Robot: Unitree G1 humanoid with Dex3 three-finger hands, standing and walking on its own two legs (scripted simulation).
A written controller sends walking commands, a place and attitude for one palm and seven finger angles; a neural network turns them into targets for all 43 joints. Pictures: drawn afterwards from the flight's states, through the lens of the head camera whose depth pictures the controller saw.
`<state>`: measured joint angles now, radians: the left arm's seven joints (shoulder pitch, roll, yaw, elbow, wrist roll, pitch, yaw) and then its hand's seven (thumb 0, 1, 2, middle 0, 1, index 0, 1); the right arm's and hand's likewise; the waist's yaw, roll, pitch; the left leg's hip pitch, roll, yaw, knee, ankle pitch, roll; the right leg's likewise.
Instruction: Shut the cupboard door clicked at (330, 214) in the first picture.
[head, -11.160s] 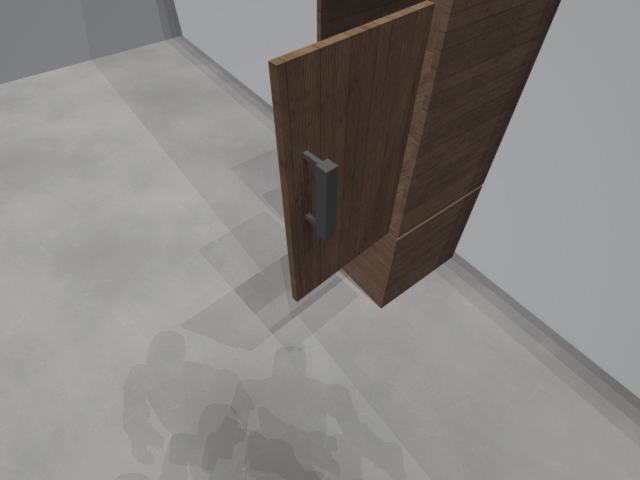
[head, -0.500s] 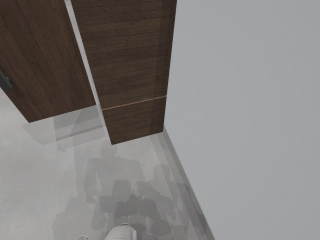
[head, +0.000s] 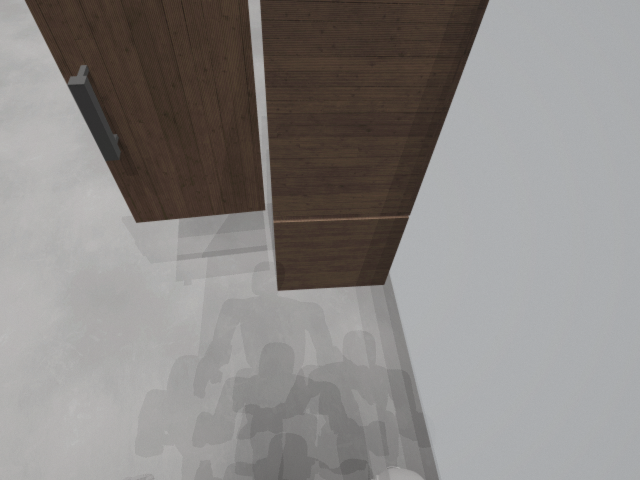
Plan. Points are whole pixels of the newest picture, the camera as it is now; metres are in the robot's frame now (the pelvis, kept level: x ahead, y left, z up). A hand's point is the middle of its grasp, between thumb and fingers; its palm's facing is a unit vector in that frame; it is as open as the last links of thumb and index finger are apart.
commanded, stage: turn to face it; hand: left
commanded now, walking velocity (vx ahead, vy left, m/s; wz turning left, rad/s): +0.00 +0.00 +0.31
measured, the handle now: (98, 114) +0.70 +0.47 +0.00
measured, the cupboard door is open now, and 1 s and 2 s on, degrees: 95 95 95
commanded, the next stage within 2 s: take the last steps up to it in 0.24 s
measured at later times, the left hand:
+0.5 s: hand out of the picture +0.00 +0.15 -0.17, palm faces +0.25 -0.94 -0.22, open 7.3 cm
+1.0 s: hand (187, 441) +0.19 +0.20 -0.17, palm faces +0.21 -0.96 -0.21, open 7.4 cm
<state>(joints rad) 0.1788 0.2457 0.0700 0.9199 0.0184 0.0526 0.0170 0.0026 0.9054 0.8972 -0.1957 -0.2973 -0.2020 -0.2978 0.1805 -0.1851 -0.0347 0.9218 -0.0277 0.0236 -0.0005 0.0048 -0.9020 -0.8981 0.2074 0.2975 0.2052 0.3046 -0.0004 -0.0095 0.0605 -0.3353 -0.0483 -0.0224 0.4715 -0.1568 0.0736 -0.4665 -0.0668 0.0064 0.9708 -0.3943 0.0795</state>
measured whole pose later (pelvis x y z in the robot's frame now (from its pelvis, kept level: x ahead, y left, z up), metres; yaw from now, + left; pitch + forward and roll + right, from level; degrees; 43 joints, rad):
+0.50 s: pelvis +0.02 -0.04 +0.00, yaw +11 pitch -1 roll +2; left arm 0.28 0.19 0.05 1.00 0.03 -0.02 0.01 0.00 0.91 0.90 -0.20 -0.30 -0.21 -0.30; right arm 0.14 -0.22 -0.06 1.01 -0.02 0.05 0.01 0.01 -0.91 -0.90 0.20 0.30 0.20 0.30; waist 0.03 -0.05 0.08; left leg -0.32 -0.01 0.05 0.74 -0.47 -0.04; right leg -0.14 -0.09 -0.12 0.49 -0.33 0.00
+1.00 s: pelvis +0.13 +0.00 -0.01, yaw +13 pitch -1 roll +2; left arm 0.14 0.18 0.05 0.97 0.02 -0.01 -0.02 0.00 0.90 0.90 -0.20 -0.30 -0.20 -0.30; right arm 0.43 -0.14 -0.02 1.12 -0.03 -0.04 -0.02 0.01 -0.90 -0.90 0.21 0.30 0.20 0.30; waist -0.02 -0.01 0.07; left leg 0.00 -0.05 0.06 0.42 -0.41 0.03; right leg -0.38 -0.07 -0.09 0.61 -0.23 -0.02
